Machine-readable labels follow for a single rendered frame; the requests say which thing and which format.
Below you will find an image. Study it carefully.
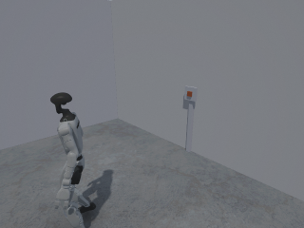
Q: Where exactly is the right robot upper arm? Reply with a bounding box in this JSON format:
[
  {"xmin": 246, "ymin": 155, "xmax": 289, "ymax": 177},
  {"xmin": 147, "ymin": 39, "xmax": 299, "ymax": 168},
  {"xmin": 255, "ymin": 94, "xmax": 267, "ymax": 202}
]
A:
[{"xmin": 71, "ymin": 112, "xmax": 84, "ymax": 136}]

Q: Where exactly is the panel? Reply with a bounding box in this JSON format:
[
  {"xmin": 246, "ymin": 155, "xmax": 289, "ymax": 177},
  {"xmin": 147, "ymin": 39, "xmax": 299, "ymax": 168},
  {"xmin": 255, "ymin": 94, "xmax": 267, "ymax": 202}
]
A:
[{"xmin": 184, "ymin": 85, "xmax": 198, "ymax": 152}]

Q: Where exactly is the left robot hand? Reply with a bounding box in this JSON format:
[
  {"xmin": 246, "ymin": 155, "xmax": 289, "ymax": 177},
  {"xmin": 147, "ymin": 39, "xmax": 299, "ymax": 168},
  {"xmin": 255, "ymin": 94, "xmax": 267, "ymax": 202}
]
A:
[{"xmin": 54, "ymin": 187, "xmax": 70, "ymax": 210}]

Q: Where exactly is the left robot upper arm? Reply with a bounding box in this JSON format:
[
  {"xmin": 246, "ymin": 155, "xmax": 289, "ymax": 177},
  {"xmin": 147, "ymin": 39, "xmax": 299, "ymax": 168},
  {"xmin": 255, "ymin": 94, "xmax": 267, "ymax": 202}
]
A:
[{"xmin": 58, "ymin": 123, "xmax": 79, "ymax": 159}]

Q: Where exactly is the right robot shin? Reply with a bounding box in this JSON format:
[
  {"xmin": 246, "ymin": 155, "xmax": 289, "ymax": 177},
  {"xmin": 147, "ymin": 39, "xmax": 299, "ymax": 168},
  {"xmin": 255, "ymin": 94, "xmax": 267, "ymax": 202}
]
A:
[{"xmin": 72, "ymin": 186, "xmax": 89, "ymax": 207}]

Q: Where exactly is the robot left forearm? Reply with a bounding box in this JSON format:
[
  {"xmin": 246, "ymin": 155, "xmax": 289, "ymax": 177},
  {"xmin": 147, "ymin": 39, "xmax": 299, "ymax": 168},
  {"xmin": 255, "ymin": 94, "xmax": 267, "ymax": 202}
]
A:
[{"xmin": 61, "ymin": 152, "xmax": 77, "ymax": 189}]

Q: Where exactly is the right robot foot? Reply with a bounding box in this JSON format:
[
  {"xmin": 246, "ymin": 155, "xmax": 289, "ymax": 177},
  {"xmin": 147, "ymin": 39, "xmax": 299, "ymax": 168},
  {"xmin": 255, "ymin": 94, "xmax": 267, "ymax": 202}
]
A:
[{"xmin": 78, "ymin": 202, "xmax": 96, "ymax": 214}]

